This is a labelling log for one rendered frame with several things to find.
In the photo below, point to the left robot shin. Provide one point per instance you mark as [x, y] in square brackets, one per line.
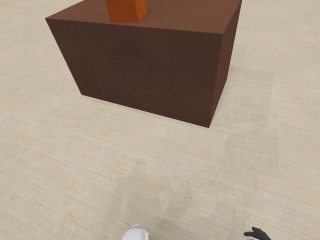
[136, 227]

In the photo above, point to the left robot thigh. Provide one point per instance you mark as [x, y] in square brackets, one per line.
[136, 234]

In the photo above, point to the right robot hand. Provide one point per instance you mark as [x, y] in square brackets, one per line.
[257, 233]

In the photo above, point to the pedestal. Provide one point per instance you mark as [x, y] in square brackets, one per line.
[174, 62]

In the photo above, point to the carton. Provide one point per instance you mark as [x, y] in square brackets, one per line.
[126, 11]

